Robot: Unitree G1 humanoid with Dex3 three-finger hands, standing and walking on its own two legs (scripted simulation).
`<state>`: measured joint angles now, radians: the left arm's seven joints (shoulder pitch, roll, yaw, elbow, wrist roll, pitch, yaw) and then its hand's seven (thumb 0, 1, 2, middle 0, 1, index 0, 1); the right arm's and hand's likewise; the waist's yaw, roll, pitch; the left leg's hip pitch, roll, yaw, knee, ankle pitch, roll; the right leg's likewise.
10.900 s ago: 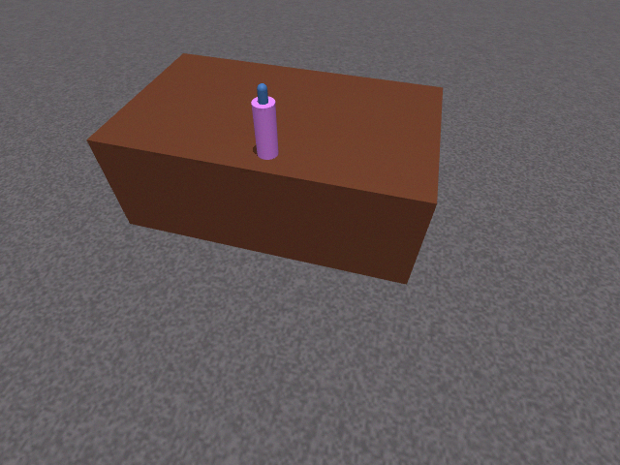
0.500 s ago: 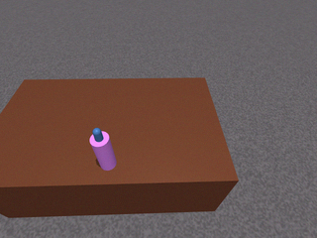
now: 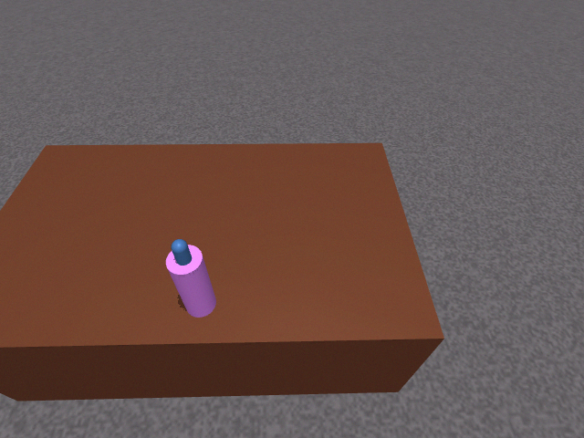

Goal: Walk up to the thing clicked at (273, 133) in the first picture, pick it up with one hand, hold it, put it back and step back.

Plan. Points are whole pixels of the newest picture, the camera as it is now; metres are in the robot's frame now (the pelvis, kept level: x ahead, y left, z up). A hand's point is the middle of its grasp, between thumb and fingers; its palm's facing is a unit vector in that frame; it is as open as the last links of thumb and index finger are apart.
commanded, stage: stand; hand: left
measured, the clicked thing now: (190, 276) +0.48 +0.22 -0.21
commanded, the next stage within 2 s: go down in 1.38 s
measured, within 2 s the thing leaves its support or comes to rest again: neither
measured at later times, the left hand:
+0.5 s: hand out of the picture +0.08 +0.25 -0.16, palm faces -0.02 -0.94 -0.34, open 7.4 cm
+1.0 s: hand out of the picture +0.06 +0.25 -0.16, palm faces -0.03 -0.94 -0.34, open 7.4 cm
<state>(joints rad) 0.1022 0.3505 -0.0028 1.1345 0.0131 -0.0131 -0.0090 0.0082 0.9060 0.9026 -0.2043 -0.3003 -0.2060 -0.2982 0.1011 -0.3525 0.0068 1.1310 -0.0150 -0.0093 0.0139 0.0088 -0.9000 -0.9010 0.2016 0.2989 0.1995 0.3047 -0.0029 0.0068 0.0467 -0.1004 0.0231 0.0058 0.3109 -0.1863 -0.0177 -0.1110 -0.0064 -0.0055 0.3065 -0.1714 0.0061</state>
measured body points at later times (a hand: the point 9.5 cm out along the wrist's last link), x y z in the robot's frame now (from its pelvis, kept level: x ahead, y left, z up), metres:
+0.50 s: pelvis +0.00 +0.00 +0.00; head +0.01 +0.00 +0.45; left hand +0.08 +0.30 -0.13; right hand +0.08 -0.30 -0.13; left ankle -0.01 +0.13 -0.75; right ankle +0.00 -0.12 -0.75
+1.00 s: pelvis +0.00 +0.00 +0.00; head +0.01 +0.00 +0.45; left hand +0.07 +0.30 -0.13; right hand +0.07 -0.30 -0.13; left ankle -0.01 +0.13 -0.75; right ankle +0.00 -0.12 -0.75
